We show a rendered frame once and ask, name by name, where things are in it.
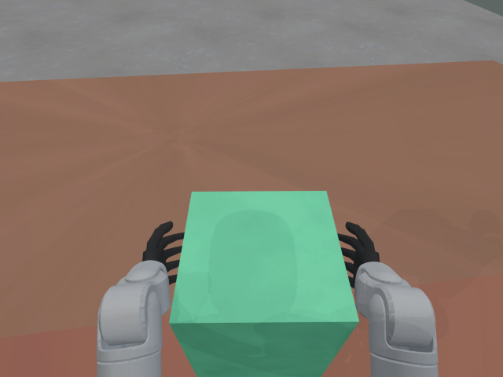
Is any left robot forearm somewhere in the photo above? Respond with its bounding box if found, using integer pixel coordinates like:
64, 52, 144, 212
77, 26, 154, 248
96, 260, 171, 377

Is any robot left hand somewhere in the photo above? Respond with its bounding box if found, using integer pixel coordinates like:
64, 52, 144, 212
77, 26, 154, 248
142, 221, 185, 285

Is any robot right hand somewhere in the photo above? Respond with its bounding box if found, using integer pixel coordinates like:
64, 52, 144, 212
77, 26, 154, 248
337, 222, 380, 288

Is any right robot forearm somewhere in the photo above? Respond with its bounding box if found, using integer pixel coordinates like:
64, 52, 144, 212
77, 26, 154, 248
354, 262, 439, 377

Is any carton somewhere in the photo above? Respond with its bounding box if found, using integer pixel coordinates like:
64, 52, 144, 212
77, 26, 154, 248
169, 191, 359, 377

